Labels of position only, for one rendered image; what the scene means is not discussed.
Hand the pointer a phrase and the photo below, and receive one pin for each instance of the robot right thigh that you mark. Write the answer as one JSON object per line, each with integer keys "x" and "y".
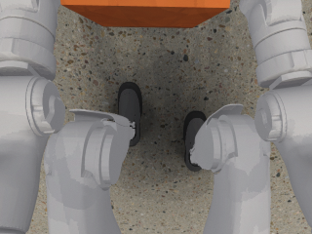
{"x": 241, "y": 203}

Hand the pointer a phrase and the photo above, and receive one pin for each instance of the robot left upper arm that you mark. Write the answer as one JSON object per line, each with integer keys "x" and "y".
{"x": 30, "y": 111}

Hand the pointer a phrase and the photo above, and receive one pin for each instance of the carton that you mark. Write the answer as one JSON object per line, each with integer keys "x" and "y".
{"x": 147, "y": 13}

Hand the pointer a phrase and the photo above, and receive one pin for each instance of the robot thigh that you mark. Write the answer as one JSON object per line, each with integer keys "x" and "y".
{"x": 241, "y": 203}
{"x": 87, "y": 159}

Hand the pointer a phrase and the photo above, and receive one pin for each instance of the robot left thigh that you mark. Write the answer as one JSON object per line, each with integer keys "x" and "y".
{"x": 87, "y": 159}

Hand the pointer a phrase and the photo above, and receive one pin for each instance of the robot right forearm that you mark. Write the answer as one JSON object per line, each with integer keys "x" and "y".
{"x": 280, "y": 42}

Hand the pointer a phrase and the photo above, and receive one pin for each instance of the robot left forearm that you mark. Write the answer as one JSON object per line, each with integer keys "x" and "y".
{"x": 27, "y": 37}

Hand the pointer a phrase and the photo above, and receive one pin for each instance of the robot right upper arm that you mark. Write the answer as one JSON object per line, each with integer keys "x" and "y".
{"x": 284, "y": 116}

